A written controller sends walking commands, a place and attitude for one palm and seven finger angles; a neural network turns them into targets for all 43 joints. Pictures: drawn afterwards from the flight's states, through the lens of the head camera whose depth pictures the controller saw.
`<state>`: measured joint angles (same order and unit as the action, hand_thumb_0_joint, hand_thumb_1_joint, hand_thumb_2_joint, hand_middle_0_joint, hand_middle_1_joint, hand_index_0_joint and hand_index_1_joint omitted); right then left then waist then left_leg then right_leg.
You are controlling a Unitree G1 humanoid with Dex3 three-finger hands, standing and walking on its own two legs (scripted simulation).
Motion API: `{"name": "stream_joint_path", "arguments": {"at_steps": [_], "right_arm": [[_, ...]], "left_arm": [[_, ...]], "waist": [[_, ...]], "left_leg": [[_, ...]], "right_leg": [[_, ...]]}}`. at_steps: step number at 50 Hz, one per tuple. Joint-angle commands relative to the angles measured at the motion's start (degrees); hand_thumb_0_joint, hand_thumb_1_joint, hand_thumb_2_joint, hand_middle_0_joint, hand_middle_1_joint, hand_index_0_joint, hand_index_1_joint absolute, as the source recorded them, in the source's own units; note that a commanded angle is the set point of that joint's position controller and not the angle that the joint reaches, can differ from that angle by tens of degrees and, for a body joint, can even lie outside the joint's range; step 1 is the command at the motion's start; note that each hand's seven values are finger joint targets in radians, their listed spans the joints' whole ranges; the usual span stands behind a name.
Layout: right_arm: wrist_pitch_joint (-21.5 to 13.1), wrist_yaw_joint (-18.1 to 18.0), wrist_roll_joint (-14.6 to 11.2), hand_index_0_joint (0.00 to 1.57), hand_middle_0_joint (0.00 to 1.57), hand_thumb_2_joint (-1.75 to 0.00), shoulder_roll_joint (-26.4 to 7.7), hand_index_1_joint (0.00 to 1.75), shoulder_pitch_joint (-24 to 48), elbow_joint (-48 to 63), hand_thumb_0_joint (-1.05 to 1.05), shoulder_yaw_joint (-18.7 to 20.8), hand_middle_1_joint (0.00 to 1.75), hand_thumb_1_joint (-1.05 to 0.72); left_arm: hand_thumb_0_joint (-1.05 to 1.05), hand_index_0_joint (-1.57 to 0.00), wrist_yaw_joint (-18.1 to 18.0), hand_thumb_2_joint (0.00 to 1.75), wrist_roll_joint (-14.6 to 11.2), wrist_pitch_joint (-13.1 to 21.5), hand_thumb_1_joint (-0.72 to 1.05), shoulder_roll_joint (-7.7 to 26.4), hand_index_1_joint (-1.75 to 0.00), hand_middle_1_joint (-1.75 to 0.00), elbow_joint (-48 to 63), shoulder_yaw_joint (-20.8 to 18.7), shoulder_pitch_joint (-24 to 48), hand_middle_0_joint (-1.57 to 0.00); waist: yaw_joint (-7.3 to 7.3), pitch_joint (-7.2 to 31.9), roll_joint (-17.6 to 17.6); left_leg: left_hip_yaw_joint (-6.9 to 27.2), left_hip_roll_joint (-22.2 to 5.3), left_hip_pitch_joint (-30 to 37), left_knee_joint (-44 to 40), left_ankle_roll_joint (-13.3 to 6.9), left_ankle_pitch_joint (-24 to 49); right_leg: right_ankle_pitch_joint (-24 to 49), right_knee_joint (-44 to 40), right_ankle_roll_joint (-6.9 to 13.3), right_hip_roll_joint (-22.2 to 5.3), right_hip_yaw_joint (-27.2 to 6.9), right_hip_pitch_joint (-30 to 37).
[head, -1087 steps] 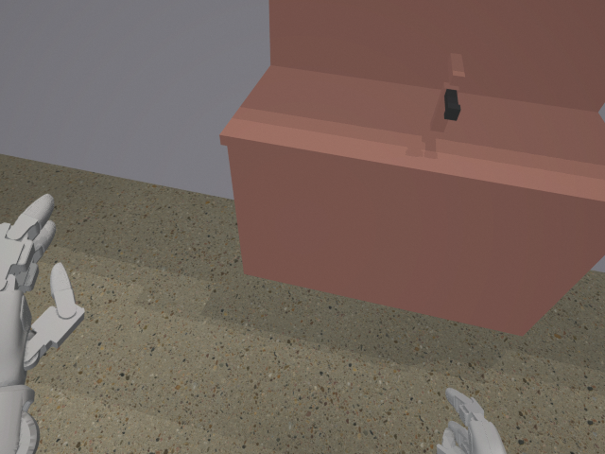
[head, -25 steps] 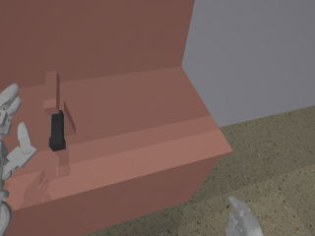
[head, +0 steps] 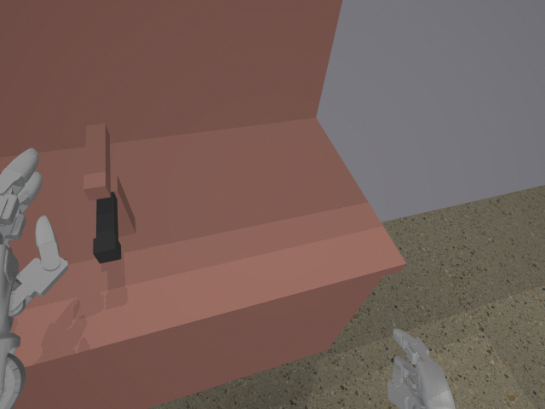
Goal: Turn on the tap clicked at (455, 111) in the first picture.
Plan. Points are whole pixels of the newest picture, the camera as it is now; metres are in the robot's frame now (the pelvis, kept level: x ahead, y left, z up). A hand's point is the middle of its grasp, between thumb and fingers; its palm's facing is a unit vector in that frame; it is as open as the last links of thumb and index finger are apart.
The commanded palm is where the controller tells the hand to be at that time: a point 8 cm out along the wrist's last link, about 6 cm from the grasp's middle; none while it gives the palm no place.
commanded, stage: look again from close up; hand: left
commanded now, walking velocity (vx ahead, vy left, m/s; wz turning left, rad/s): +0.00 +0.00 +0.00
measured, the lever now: (107, 249) +0.29 +0.27 +0.06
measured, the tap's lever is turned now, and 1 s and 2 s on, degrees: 0 0 0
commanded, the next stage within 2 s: turn the palm inward beside the body in 0.36 s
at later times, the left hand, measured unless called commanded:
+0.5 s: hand (59, 249) +0.23 +0.26 +0.17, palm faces +0.38 -0.81 -0.44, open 7.4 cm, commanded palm +0.16 +0.28 +0.17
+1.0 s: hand (70, 300) +0.18 +0.23 +0.15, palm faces +0.54 -0.79 -0.30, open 7.4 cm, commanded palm +0.13 +0.26 +0.16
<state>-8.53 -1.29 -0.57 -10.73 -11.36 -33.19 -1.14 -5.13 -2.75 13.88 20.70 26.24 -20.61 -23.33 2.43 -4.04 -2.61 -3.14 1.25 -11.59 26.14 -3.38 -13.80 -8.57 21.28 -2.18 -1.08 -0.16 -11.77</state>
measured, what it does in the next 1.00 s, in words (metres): shifts its weight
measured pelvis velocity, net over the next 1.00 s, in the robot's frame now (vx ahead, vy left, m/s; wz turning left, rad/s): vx -0.01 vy -0.07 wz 0.10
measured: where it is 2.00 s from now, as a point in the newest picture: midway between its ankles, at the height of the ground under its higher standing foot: outside the picture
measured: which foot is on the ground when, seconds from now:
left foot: down 0.00-1.00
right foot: down 0.00-1.00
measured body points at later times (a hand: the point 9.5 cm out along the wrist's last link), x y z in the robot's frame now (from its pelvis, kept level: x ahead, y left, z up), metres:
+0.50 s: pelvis +0.00 +0.00 +0.00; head +0.03 +0.02 +0.44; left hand +0.20 +0.30 +0.19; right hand +0.18 -0.22 -0.07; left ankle +0.01 +0.07 -0.74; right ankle +0.03 -0.14 -0.74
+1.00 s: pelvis -0.01 -0.07 -0.02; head -0.02 -0.08 +0.43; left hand +0.15 +0.27 +0.16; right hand +0.22 -0.27 -0.10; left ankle +0.00 +0.07 -0.74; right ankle +0.02 -0.14 -0.74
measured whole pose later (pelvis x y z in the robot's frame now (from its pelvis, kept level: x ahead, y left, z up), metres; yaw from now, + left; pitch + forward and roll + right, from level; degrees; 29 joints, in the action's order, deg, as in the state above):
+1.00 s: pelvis -0.01 -0.07 -0.02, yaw +6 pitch +0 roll +0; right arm -8.9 -4.6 -1.3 -14.4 -8.2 -38.1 -2.2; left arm -2.6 -7.7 1.3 21.5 16.1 -21.6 -13.5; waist 5.1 1.0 1.6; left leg 3.8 0.2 -21.5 40.1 0.8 -18.6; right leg -18.8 39.8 3.3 0.7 6.1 -21.1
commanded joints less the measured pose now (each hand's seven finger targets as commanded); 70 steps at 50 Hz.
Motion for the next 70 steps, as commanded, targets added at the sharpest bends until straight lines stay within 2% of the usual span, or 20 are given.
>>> {"name": "stream_joint_path", "arguments": {"at_steps": [1, 22, 23, 24, 25, 26, 27, 28, 31, 35, 37, 38, 39, 43, 46, 51, 53, 56, 63, 70], "right_arm": [[-2.8, -0.5, -0.2, 0.2, 0.2, -0.9, -8.1, 0.3, 4.3, 8.6, 0.0, 3.4, 0.3, -0.9], [-2.7, -0.7, -0.4, 0.2, 0.2, -0.9, -8.1, 0.3, 4.4, 8.7, 0.0, 3.7, 0.3, -0.9], [-0.6, -5.2, -4.6, 0.2, 0.2, -0.9, -12.7, 0.3, -5.1, 15.3, 0.0, -6.2, 0.3, -0.9], [-2.0, -4.3, 2.7, 0.2, 0.2, -0.9, -7.8, 0.3, 6.1, 6.2, 0.0, 3.9, 0.3, -0.9], [-2.9, -1.2, 0.9, 0.2, 0.2, -0.9, -10.9, 0.3, 4.2, 7.7, 0.0, 3.6, 0.3, -0.9], [-3.2, -0.8, 0.8, 0.2, 0.2, -0.9, -12.9, 0.3, 4.2, 5.8, 0.0, 4.1, 0.3, -0.9], [-3.0, -1.1, 0.2, 0.2, 0.2, -0.9, -12.9, 0.3, 4.1, 5.3, 0.0, 4.1, 0.3, -0.9], [-2.4, 0.0, -1.3, 0.2, 0.2, -0.9, -11.8, 0.3, 7.1, 6.0, 0.0, 2.7, 0.3, -0.9], [-2.0, 1.7, -1.0, 0.2, 0.2, -0.9, -12.0, 0.3, 8.5, 7.4, 0.0, 2.8, 0.3, -0.9], [-1.9, 0.5, 0.2, 0.2, 0.2, -0.9, -11.3, 0.3, 10.0, 7.6, 0.0, 3.2, 0.3, -0.9], [-2.2, -0.3, 0.7, 0.2, 0.2, -0.9, -10.7, 0.3, 10.4, 6.8, 0.0, 3.2, 0.3, -0.9], [-2.3, -0.5, 0.3, 0.2, 0.2, -0.9, -10.4, 0.3, 10.9, 6.3, 0.0, 3.1, 0.3, -0.9], [-2.9, -0.5, 0.8, 0.2, 0.2, -0.9, -9.0, 0.3, 9.8, 6.2, 0.0, 2.6, 0.3, -0.9], [-3.4, -2.1, -0.2, 0.2, 0.2, -0.9, -10.2, 0.3, 9.5, 4.1, 0.0, 2.1, 0.3, -0.9], [-3.7, -3.8, -0.7, 0.2, 0.2, -0.9, -10.6, 0.3, 10.7, 4.6, 0.0, 1.5, 0.3, -0.9], [-4.2, -4.8, -1.2, 0.2, 0.2, -0.9, -9.6, 0.3, 12.0, 5.1, 0.0, 1.7, 0.3, -0.9], [-4.4, -4.6, -1.3, 0.2, 0.2, -0.9, -9.1, 0.3, 12.1, 4.4, 0.0, 1.8, 0.3, -0.9], [-4.4, -3.8, -1.4, 0.2, 0.2, -0.9, -9.1, 0.3, 10.9, 4.9, 0.0, 2.5, 0.3, -0.9], [-5.8, -3.4, -2.0, 0.2, 0.2, -0.9, -9.9, 0.3, 6.9, 4.8, 0.0, 3.1, 0.3, -0.9], [-9.0, -4.1, -1.8, 0.2, 0.2, -0.9, -10.3, 0.3, 4.0, 4.9, 0.0, 3.4, 0.3, -0.9]], "left_arm": [[0.0, -0.2, -1.0, 0.9, -0.1, 3.4, 0.9, 8.6, -0.3, -0.3, 12.0, -4.9, 5.2, -0.2], [0.0, -0.2, -1.3, 0.9, 0.1, 3.3, 0.9, 9.0, -0.3, -0.3, 13.2, -5.2, 4.1, -0.2], [0.0, -0.2, -2.5, 0.9, 2.7, 10.6, 0.9, 53.8, -0.3, -0.3, 34.4, -20.5, 57.9, -0.2], [0.0, -0.2, 0.2, 0.9, 6.6, -1.7, 0.9, 25.4, -0.3, -0.3, 1.0, -16.7, 37.9, -0.2], [0.0, -0.2, 1.6, 0.9, -1.0, -6.3, 0.9, 16.1, -0.3, -0.3, -4.7, -6.8, 25.4, -0.2], [0.0, -0.2, 4.2, 0.9, -4.3, -9.2, 0.9, 13.7, -0.3, -0.3, 0.7, -9.5, 26.1, -0.2], [0.0, -0.2, 6.1, 0.9, -6.6, -13.0, 0.9, 15.2, -0.3, -0.3, -1.0, -11.0, 18.1, -0.2], [0.0, -0.2, 8.0, 0.9, -8.0, -17.2, 0.9, 7.4, -0.3, -0.3, -3.5, -5.6, 10.4, -0.2], [0.0, -0.2, 9.6, 0.9, -4.2, -20.1, 0.9, 8.2, -0.3, -0.3, 8.4, -1.8, 5.1, -0.2], [0.0, -0.2, 5.9, 0.9, -6.0, -10.9, 0.9, 14.2, -0.3, -0.3, 11.1, -12.1, 5.0, -0.2], [0.0, -0.2, 3.1, 0.9, -6.8, -4.8, 0.9, 15.6, -0.3, -0.3, 13.2, -13.7, 9.5, -0.2], [0.0, -0.2, 1.0, 0.9, -6.3, -3.0, 0.9, 18.6, -0.3, -0.3, 15.9, -15.7, 13.1, -0.2], [0.0, -0.2, -0.6, 0.9, -4.9, -1.5, 0.9, 15.7, -0.3, -0.3, 15.2, -11.9, 16.0, -0.2], [0.0, -0.2, -0.7, 0.9, -4.2, -3.7, 0.9, 13.2, -0.3, -0.3, 4.7, -7.7, 16.7, -0.2], [0.0, -0.2, 2.4, 0.9, -4.8, -8.3, 0.9, 12.9, -0.3, -0.3, 1.6, -3.1, 20.8, -0.2], [0.0, -0.2, 3.2, 0.9, -6.1, -11.2, 0.9, 15.6, -0.3, -0.3, 2.9, -5.7, 19.5, -0.2], [0.0, -0.2, 2.2, 0.9, -7.0, -10.6, 0.9, 17.7, -0.3, -0.3, 1.7, -10.2, 16.0, -0.2], [0.0, -0.2, 1.7, 0.9, -9.4, -9.8, 0.9, 15.6, -0.3, -0.3, 3.0, -11.4, 9.7, -0.2], [0.0, -0.2, 2.1, 0.9, -10.5, -9.5, 0.9, 12.2, -0.3, -0.3, 6.5, -11.1, 2.1, -0.2], [0.0, -0.2, 2.3, 0.9, -10.2, -5.6, 0.9, 8.1, -0.3, -0.3, 9.9, -5.5, 1.7, -0.2]], "waist": [[-0.99, 9.1, 5.9], [-0.95, 9.3, 6.2], [-5.42, 11.9, 22.8], [2.73, 18.0, 15.6], [1.14, 16.5, 11.5], [2.16, 20.2, 12.0], [3.38, 19.4, 10.0], [3.4, 16.7, 8.4], [2.73, 12.5, 5.9], [1.94, 11.8, 0.2], [1.69, 13.5, 3.4], [1.83, 14.4, 8.7], [1.54, 14.6, 11.6], [-1.07, 10.4, 9.0], [-1.06, 8.5, 6.6], [1.21, 9.8, 3.8], [2.39, 8.8, 2.2], [2.79, 11.6, 0.6], [2.32, 16.9, 1.3], [1.39, 15.6, 3.4]], "left_leg": [[5.3, -5.1, -3.0, -7.4, 3.1, 4.5], [5.9, -5.2, -3.5, -7.8, 2.9, 3.4], [10.5, -6.7, -15.7, -7.4, 0.0, -10.6], [6.5, -2.7, 1.6, -4.9, 6.6, 6.4], [7.7, -2.6, 4.9, -3.2, 8.6, 24.1], [5.9, -3.1, 11.3, -0.6, 8.2, 28.5], [5.5, -3.0, 11.0, -0.4, 7.8, 31.5], [5.3, -3.3, 9.9, -0.6, 8.1, 30.5], [4.9, -3.2, 5.5, 0.3, 5.9, 29.0], [5.0, -1.5, -0.6, 1.7, 4.6, 11.5], [4.9, -0.9, -2.3, 3.7, 3.8, 6.6], [4.6, -0.7, -2.2, 3.8, 3.5, 1.4], [5.0, 0.0, -2.8, 4.2, 3.5, 0.3], [4.9, 0.3, -7.2, 6.2, 2.1, -8.2], [4.8, 0.8, -9.2, 6.7, 1.5, -12.8], [4.8, -0.4, -11.2, 9.9, 2.1, -8.3], [5.3, -1.2, -12.5, 10.8, 2.7, -7.1], [6.1, -2.2, -14.1, 11.8, 3.0, -4.3], [4.2, -1.1, -10.5, 12.3, 1.8, 9.1], [4.3, -0.5, -7.5, 11.5, 1.0, 11.2]], "right_leg": [[7.0, -0.4, 2.4, -1.0, -1.6, 7.7], [6.6, 0.1, 2.5, -1.1, -1.2, 8.5], [-7.8, 12.8, -1.6, 4.1, -0.3, 15.0], [-3.0, 10.5, 5.4, 2.9, 2.6, 2.4], [2.0, 8.4, 5.7, 2.8, 6.0, -1.5], [5.7, 7.0, 4.7, 2.7, 4.3, -3.1], [7.4, 6.9, 4.6, 2.3, 5.0, -0.7], [6.1, 6.9, 4.3, 2.8, 5.7, -1.8], [9.0, 8.0, 3.6, 2.3, 6.8, -3.0], [1.0, 9.6, 3.6, 3.6, 6.4, -5.9], [-3.0, 10.7, 3.4, 3.3, 5.6, -7.6], [-6.3, 11.0, 3.3, 3.1, 4.4, -8.8], [-7.3, 10.8, 3.7, 2.6, 4.3, -8.9], [-12.9, 9.8, 3.1, 1.3, 2.7, -12.4], [-19.8, 6.4, 2.7, -0.3, 0.4, -11.5], [-27.1, 2.2, 2.3, -3.3, -6.2, -7.4], [-26.5, 1.8, 1.8, -4.2, -7.9, -6.4], [-17.5, 3.5, 0.6, -5.9, -9.2, -3.3], [14.1, 11.4, 0.3, -3.4, -2.7, -0.5], [9.5, 12.7, 2.1, -1.0, 2.1, -5.1]]}}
